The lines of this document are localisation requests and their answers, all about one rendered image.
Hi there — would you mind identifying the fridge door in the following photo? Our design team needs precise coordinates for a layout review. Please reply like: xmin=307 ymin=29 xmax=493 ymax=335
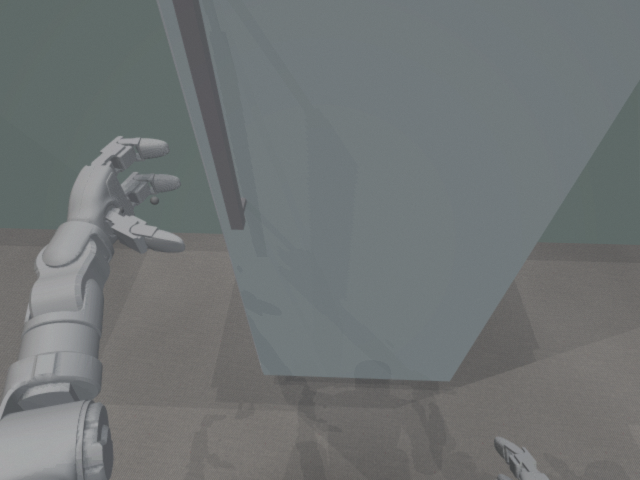
xmin=159 ymin=0 xmax=640 ymax=382

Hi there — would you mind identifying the robot left forearm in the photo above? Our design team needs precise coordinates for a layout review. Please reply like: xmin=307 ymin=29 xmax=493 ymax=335
xmin=0 ymin=221 xmax=114 ymax=421

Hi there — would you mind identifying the handle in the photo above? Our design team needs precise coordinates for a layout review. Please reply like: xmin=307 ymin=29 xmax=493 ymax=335
xmin=172 ymin=0 xmax=247 ymax=230

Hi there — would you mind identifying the right robot hand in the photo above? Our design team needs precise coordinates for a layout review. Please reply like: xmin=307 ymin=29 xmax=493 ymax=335
xmin=494 ymin=437 xmax=549 ymax=480

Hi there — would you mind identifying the robot left upper arm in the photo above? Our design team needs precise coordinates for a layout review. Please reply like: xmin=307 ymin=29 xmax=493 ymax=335
xmin=0 ymin=400 xmax=114 ymax=480

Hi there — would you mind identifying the left robot hand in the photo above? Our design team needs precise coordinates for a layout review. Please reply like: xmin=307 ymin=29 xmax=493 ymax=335
xmin=66 ymin=136 xmax=185 ymax=254

